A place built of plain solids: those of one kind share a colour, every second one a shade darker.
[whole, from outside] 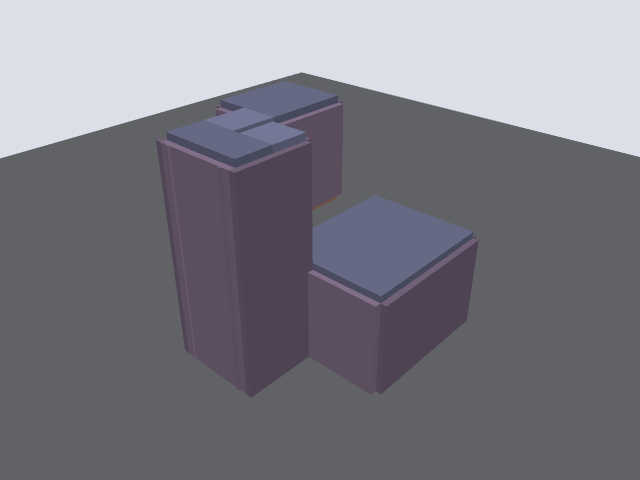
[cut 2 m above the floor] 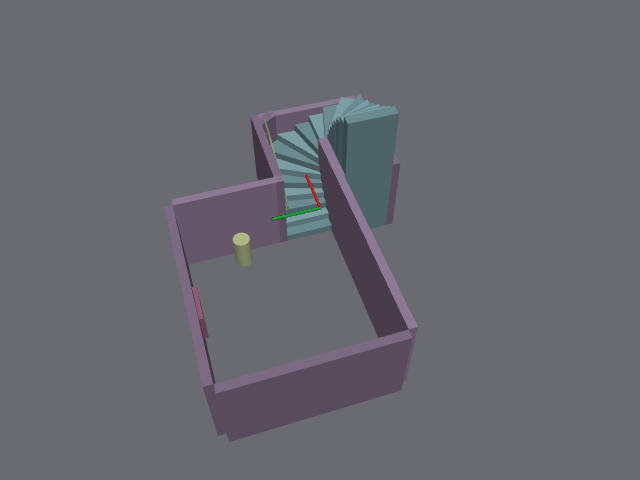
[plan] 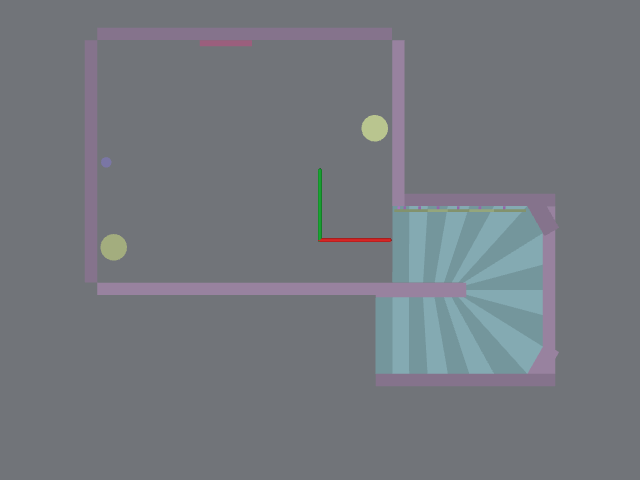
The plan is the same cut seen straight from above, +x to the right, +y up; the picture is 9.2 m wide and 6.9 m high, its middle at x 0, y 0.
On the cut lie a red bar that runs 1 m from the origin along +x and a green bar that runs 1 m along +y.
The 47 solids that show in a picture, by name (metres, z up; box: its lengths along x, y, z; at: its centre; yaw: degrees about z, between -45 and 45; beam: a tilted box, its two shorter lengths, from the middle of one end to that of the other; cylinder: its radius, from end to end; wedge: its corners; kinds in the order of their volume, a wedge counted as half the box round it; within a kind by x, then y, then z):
{
 "wall_1": {"box": [0.18, 3.48, 2.84], "at": [-3.29, 1.13, 1.37]},
 "wall_2": {"box": [4.24, 0.18, 2.84], "at": [-1.08, -0.7, 1.37]},
 "wall_3": {"box": [4.24, 0.18, 2.84], "at": [-1.08, 2.96, 1.37]},
 "wall_4": {"box": [2.41, 0.18, 2.68], "at": [-0.41, -0.73, 4.94]},
 "wall_5": {"box": [0.18, 0.95, 2.68], "at": [0.89, -2.4, 4.94]},
 "wall_6": {"box": [0.18, 2.38, 2.84], "at": [1.13, 1.68, 1.37]},
 "wall_7": {"box": [1.3, 0.21, 6.58], "at": [1.45, -0.72, 2.99]},
 "wall_8": {"box": [2.58, 0.18, 6.33], "at": [2.09, -2.01, 3.11]},
 "wall_9": {"box": [2.35, 0.18, 6.33], "at": [2.21, 0.58, 3.11]},
 "wall_10": {"box": [0.25, 0.55, 6.58], "at": [3.2, -1.79, 2.99], "yaw": -29.9},
 "wall_11": {"box": [0.25, 0.55, 6.58], "at": [3.2, 0.35, 2.99], "yaw": 29.9},
 "wall_12": {"box": [0.18, 2.41, 6.33], "at": [3.29, -0.72, 3.11]},
 "tread_1": {"wedge": [[0.8, -1.92, -0.05], [0.8, -1.92, 3.42], [0.8, -0.82, -0.05], [0.8, -0.82, 3.42], [1.04, -1.92, -0.05], [1.04, -1.92, 3.42], [1.04, -0.82, -0.05], [1.04, -0.82, 3.42]]},
 "tread_2": {"wedge": [[1.04, -1.92, -0.05], [1.04, -1.92, 3.24], [1.04, -0.82, -0.05], [1.04, -0.82, 3.24], [1.28, -1.92, -0.05], [1.28, -1.92, 3.24], [1.28, -0.82, -0.05], [1.28, -0.82, 3.24]]},
 "tread_3": {"wedge": [[1.04, -0.61, -0.05], [1.04, -0.61, 0.18], [1.04, 0.49, -0.05], [1.04, 0.49, 0.18], [1.28, -0.61, -0.05], [1.28, -0.61, 0.18], [1.28, 0.49, -0.05], [1.28, 0.49, 0.18]]},
 "tread_4": {"wedge": [[1.28, -1.92, -0.05], [1.28, -1.92, 3.06], [1.28, -0.82, -0.05], [1.28, -0.82, 3.06], [1.48, -0.82, -0.05], [1.48, -0.82, 3.06], [1.55, -1.92, -0.05], [1.55, -1.92, 3.06]]},
 "tread_5": {"wedge": [[1.28, -0.61, -0.05], [1.28, -0.61, 0.36], [1.28, 0.49, -0.05], [1.28, 0.49, 0.36], [1.48, -0.61, -0.05], [1.48, -0.61, 0.36], [1.55, 0.49, -0.05], [1.55, 0.49, 0.36]]},
 "tread_6": {"wedge": [[1.48, -0.82, -0.05], [1.48, -0.82, 2.88], [1.54, -1.92, -0.05], [1.54, -1.92, 2.88], [1.65, -0.82, -0.05], [1.65, -0.82, 2.88], [1.84, -1.92, -0.05], [1.84, -1.92, 2.88]]},
 "tread_7": {"wedge": [[1.48, -0.61, -0.05], [1.48, -0.61, 0.54], [1.55, 0.49, -0.05], [1.55, 0.49, 0.54], [1.65, -0.61, -0.05], [1.65, -0.61, 0.54], [1.84, 0.49, -0.05], [1.84, 0.49, 0.54]]},
 "tread_8": {"wedge": [[1.64, -0.82, -0.05], [1.64, -0.82, 2.7], [1.78, -0.82, -0.05], [1.78, -0.82, 2.7], [1.84, -1.92, -0.05], [1.84, -1.92, 2.7], [2.15, -1.92, -0.05], [2.15, -1.92, 2.7]]},
 "tread_9": {"wedge": [[1.65, -0.61, -0.05], [1.65, -0.61, 0.72], [1.79, -0.61, -0.05], [1.79, -0.61, 0.72], [1.84, 0.49, -0.05], [1.84, 0.49, 0.72], [2.15, 0.49, -0.05], [2.15, 0.49, 0.72]]},
 "tread_10": {"wedge": [[1.78, -0.82, -0.05], [1.78, -0.82, 2.52], [1.89, -0.82, -0.05], [1.89, -0.82, 2.52], [2.14, -1.92, -0.05], [2.14, -1.92, 2.52], [2.5, -1.92, -0.05], [2.5, -1.92, 2.52]]},
 "tread_11": {"wedge": [[1.78, -0.61, -0.05], [1.78, -0.61, 0.9], [1.9, -0.61, -0.05], [1.9, -0.61, 0.9], [2.15, 0.49, -0.05], [2.15, 0.49, 0.9], [2.5, 0.49, -0.05], [2.5, 0.49, 0.9]]},
 "tread_12": {"wedge": [[1.89, -0.82, -0.05], [1.89, -0.82, 2.34], [1.99, -0.82, -0.05], [1.99, -0.82, 2.34], [2.5, -1.92, -0.05], [2.5, -1.92, 2.34], [2.98, -1.92, -0.05], [2.98, -1.92, 2.34]]},
 "tread_13": {"wedge": [[1.89, -0.61, -0.05], [1.89, -0.61, 1.08], [1.99, -0.61, -0.05], [1.99, -0.61, 1.08], [2.5, 0.49, -0.05], [2.5, 0.49, 1.08], [2.98, 0.49, -0.05], [2.98, 0.49, 1.08]]},
 "tread_14": {"wedge": [[1.98, -0.82, -0.05], [1.98, -0.82, 2.16], [2.07, -0.82, -0.05], [2.07, -0.82, 2.16], [2.98, -1.93, -0.05], [2.98, -1.93, 2.16], [3.21, -1.53, -0.05], [3.21, -1.53, 2.16]]},
 "tread_15": {"wedge": [[1.99, -0.61, -0.05], [1.99, -0.61, 1.26], [2.07, -0.61, -0.05], [2.07, -0.61, 1.26], [2.98, 0.49, -0.05], [2.98, 0.49, 1.26], [3.21, 0.1, -0.05], [3.21, 0.1, 1.26]]},
 "tread_16": {"wedge": [[2.06, -0.82, -0.05], [2.06, -0.82, 1.98], [2.1, -0.79, -0.05], [2.1, -0.79, 1.98], [3.2, -1.53, -0.05], [3.2, -1.53, 1.98], [3.2, -1.08, -0.05], [3.2, -1.08, 1.98]]},
 "tread_17": {"wedge": [[2.06, -0.61, -0.05], [2.06, -0.61, 1.44], [2.11, -0.65, -0.05], [2.11, -0.65, 1.44], [3.2, -0.36, -0.05], [3.2, -0.36, 1.44], [3.2, 0.1, -0.05], [3.2, 0.1, 1.44]]},
 "tread_18": {"wedge": [[2.1, -0.79, -0.05], [2.1, -0.79, 1.8], [2.1, -0.72, -0.05], [2.1, -0.72, 1.8], [3.2, -1.08, -0.05], [3.2, -1.08, 1.8], [3.2, -0.72, -0.05], [3.2, -0.72, 1.8]]},
 "tread_19": {"wedge": [[2.1, -0.72, -0.05], [2.1, -0.72, 1.62], [2.1, -0.65, -0.05], [2.1, -0.65, 1.62], [3.2, -0.72, -0.05], [3.2, -0.72, 1.62], [3.2, -0.35, -0.05], [3.2, -0.35, 1.62]]},
 "roof_1": {"box": [4.24, 3.48, 0.2], "at": [-1.08, 1.13, 2.89]},
 "roof_2": {"box": [2.41, 2.05, 0.2], "at": [-0.41, -1.85, 6.38]},
 "roof_3": {"box": [1.3, 1.1, 0.2], "at": [1.45, -1.37, 6.38]},
 "roof_4": {"box": [1.07, 1.1, 0.2], "at": [1.57, -0.06, 6.38]},
 "roof_5": {"box": [1.1, 2.41, 0.2], "at": [2.65, -0.72, 6.38]},
 "floor_1": {"box": [2.41, 2.05, 0.21], "at": [-0.41, -1.85, 3.5]},
 "bin_1": {"cylinder": 0.19, "from": [-2.97, -0.11, 0.0], "to": [-2.97, -0.11, 0.62]},
 "bin_2": {"cylinder": 0.19, "from": [0.79, 1.61, 0.0], "to": [0.79, 1.61, 0.75]},
 "cabinet_1": {"box": [0.75, 0.09, 0.68], "at": [-1.35, 2.83, 1.44]},
 "extinguisher_1": {"cylinder": 0.07, "from": [-3.07, 1.12, 0.0], "to": [-3.07, 1.12, 0.52]},
 "guard_rail_1": {"wedge": [[1.07, 0.4, 1.08], [1.07, 0.4, 1.13], [1.07, 0.44, 1.08], [1.07, 0.44, 1.13], [1.28, 0.4, 1.24], [1.28, 0.4, 1.29], [1.28, 0.44, 1.24], [1.28, 0.44, 1.29]]},
 "guard_rail_2": {"wedge": [[1.28, 0.4, 1.24], [1.28, 0.4, 1.29], [1.28, 0.44, 1.24], [1.28, 0.44, 1.29], [1.55, 0.4, 1.42], [1.55, 0.4, 1.47], [1.55, 0.44, 1.42], [1.55, 0.44, 1.47]]},
 "guard_rail_3": {"wedge": [[1.55, 0.4, 1.42], [1.55, 0.4, 1.47], [1.55, 0.44, 1.42], [1.55, 0.44, 1.47], [1.84, 0.4, 1.6], [1.84, 0.4, 1.65], [1.84, 0.44, 1.6], [1.84, 0.44, 1.65]]},
 "guard_rail_4": {"wedge": [[1.84, 0.4, 1.6], [1.84, 0.4, 1.65], [1.84, 0.44, 1.6], [1.84, 0.44, 1.65], [2.15, 0.4, 1.78], [2.15, 0.4, 1.83], [2.15, 0.44, 1.78], [2.15, 0.44, 1.83]]},
 "guard_rail_5": {"wedge": [[2.15, 0.4, 1.79], [2.15, 0.4, 1.83], [2.15, 0.44, 1.79], [2.15, 0.44, 1.83], [2.5, 0.4, 1.96], [2.5, 0.4, 2.01], [2.5, 0.44, 1.96], [2.5, 0.44, 2.01]]},
 "guard_rail_6": {"wedge": [[2.5, 0.4, 1.97], [2.5, 0.4, 2.01], [2.5, 0.44, 1.97], [2.5, 0.44, 2.01], [2.96, 0.4, 2.14], [2.96, 0.4, 2.18], [2.96, 0.44, 2.14], [2.96, 0.44, 2.18]]}
}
